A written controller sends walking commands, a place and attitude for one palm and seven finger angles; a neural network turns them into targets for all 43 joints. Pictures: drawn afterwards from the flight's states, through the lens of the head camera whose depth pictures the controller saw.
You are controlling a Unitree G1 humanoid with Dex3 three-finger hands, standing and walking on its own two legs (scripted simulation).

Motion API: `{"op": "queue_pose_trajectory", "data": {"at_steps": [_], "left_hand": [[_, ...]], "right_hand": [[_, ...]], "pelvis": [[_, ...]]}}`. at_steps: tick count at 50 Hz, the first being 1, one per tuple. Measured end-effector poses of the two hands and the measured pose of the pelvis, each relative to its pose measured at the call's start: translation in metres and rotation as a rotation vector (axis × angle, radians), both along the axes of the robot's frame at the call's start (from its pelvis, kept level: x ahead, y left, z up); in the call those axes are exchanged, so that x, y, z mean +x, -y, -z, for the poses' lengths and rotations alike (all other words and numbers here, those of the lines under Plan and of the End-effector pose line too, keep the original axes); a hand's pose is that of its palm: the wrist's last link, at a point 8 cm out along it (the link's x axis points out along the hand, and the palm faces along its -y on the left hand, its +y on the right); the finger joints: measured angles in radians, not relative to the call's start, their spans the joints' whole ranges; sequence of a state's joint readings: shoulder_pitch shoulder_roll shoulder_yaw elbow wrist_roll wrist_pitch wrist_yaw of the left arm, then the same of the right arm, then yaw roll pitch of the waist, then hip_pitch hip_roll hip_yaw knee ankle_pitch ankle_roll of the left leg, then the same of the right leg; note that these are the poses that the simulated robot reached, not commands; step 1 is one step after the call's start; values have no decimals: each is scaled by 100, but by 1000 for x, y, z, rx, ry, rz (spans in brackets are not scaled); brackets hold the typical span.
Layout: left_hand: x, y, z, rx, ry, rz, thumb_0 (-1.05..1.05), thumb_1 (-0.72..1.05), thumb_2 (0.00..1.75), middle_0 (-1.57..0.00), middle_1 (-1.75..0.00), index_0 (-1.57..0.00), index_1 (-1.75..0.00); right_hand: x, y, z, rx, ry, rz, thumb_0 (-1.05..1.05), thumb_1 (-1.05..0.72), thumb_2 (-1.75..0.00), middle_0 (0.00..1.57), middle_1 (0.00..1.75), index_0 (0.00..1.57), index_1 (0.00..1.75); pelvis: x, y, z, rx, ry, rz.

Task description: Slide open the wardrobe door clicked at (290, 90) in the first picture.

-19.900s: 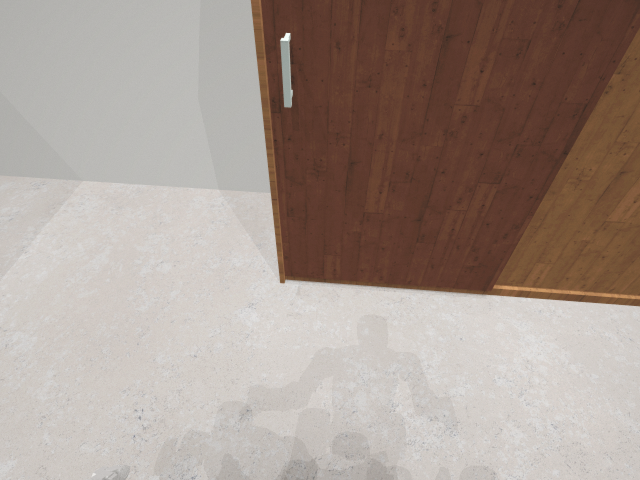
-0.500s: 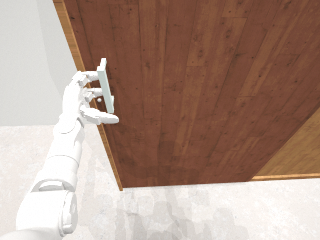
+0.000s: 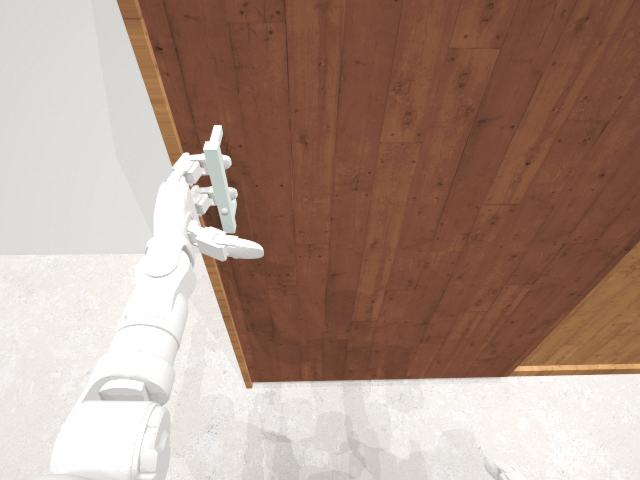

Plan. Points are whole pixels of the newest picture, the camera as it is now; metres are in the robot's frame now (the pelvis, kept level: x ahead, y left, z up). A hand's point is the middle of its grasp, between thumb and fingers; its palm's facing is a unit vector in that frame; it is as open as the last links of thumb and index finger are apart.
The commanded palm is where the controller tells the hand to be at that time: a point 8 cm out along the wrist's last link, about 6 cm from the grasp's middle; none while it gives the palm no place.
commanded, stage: slide the fingers in behind the handle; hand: left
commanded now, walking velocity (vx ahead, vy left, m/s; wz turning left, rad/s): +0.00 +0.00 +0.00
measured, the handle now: (223, 182) +0.48 +0.15 +0.12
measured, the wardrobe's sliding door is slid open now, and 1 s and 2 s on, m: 0.00 0.00 0.00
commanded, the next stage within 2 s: grip the handle and tug to test in 0.88 s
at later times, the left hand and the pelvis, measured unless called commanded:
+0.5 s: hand (237, 208) +0.43 +0.12 +0.12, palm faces +0.06 -1.00 +0.00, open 14.0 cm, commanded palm +0.40 +0.17 +0.12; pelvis +0.00 -0.01 +0.00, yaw +0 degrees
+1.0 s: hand (237, 208) +0.42 +0.12 +0.12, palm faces +0.06 -1.00 +0.00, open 14.1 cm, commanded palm +0.39 +0.16 +0.12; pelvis +0.00 +0.00 +0.00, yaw +0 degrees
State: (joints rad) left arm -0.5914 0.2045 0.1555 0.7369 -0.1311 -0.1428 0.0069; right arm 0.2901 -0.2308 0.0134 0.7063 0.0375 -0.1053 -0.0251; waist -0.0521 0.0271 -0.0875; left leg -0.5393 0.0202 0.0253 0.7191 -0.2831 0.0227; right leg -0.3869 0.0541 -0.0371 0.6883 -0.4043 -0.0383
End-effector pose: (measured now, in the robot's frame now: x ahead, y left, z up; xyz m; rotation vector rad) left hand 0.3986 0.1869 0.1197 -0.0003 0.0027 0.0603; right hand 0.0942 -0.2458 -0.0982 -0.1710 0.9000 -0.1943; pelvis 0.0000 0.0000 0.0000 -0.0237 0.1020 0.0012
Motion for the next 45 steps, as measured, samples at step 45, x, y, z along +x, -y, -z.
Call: {"op": "queue_pose_trajectory", "data": {"at_steps": [45], "left_hand": [[3,16,-5,1,19,6,-1,-50,30,-30,-120,-29,-120]], "right_hand": [[-6,5,3,11,-27,12,1,-91,-90,20,30,20,30]], "pelvis": [[2,4,-2,5,-2,2]]}}
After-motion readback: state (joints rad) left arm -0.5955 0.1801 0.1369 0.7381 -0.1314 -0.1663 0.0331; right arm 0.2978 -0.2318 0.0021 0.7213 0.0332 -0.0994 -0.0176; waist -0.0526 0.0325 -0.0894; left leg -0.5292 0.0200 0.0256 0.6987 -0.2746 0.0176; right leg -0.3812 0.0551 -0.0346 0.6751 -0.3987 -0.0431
